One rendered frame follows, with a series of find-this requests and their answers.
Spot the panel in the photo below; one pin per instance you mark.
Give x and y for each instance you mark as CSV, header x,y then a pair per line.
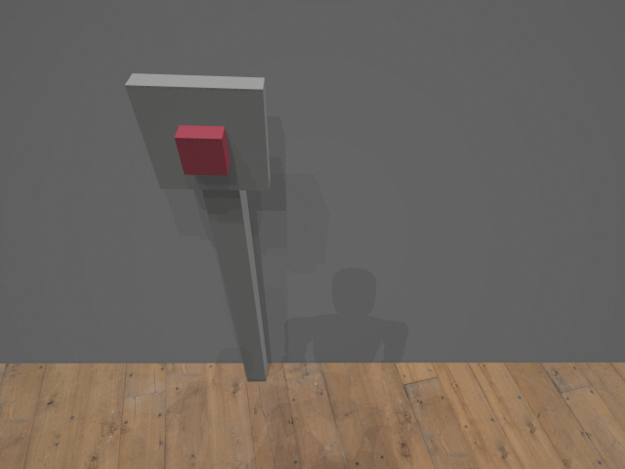
x,y
163,102

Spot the button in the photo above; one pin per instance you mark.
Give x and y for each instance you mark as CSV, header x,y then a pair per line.
x,y
203,150

